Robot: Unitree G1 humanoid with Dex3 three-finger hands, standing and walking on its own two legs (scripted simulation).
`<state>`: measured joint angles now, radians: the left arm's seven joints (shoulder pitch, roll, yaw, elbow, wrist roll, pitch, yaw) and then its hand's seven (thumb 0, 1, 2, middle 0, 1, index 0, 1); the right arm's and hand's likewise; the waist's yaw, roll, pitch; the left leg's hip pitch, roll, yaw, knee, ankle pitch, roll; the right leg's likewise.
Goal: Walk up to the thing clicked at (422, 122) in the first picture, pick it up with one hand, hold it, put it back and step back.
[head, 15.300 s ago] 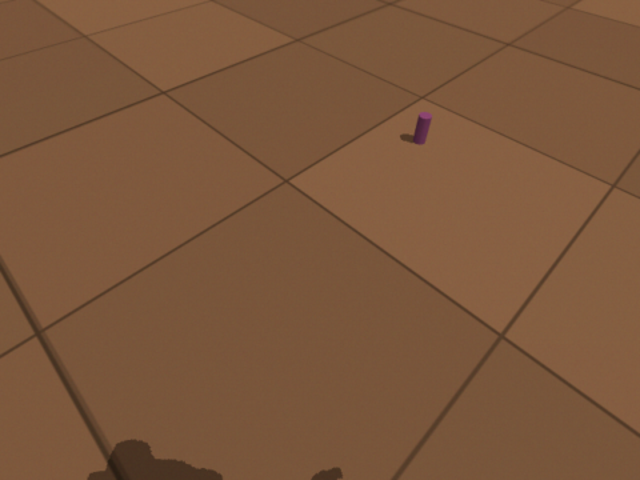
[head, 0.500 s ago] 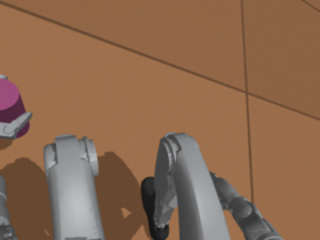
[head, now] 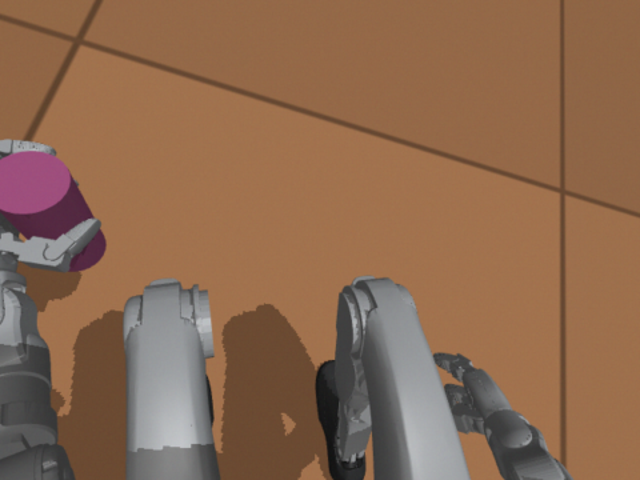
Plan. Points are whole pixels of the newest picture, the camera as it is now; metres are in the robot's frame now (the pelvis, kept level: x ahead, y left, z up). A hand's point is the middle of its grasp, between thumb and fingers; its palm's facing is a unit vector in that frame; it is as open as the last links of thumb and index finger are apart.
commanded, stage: settle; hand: left
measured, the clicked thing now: (56, 219) +0.39 +0.29 -0.06
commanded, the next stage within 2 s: lift in 0.64 s
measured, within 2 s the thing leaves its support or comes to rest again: neither
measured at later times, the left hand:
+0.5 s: hand (32, 191) +0.39 +0.29 +0.00, palm faces +0.29 -0.96 -0.02, open 10.2 cm
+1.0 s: hand (17, 181) +0.39 +0.29 +0.03, palm faces +0.27 -0.96 -0.04, open 10.2 cm
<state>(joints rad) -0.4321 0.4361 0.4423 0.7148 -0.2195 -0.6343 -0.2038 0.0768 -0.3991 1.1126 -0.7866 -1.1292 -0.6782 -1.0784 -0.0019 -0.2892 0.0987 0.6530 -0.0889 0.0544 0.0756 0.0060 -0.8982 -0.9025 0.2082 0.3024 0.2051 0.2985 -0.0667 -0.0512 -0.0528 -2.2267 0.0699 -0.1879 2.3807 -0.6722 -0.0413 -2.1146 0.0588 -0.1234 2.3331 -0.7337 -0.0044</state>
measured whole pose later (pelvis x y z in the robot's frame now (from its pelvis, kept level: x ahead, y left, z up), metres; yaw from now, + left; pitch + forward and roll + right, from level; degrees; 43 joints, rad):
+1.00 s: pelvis +0.00 +0.00 +0.04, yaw +3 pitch +31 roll -5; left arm -0.48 0.38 0.45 0.74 -0.18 -0.58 -0.23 0.07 -0.40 1.11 -0.79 -1.12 -0.68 -1.07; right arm 0.08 -0.26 0.02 0.69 -0.05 0.02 0.05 0.01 -0.92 -0.90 0.21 0.30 0.20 0.30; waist -0.06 -0.02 -0.14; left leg -2.12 0.07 -0.12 2.22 -0.65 -0.03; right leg -2.03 0.04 -0.07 2.21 -0.73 0.00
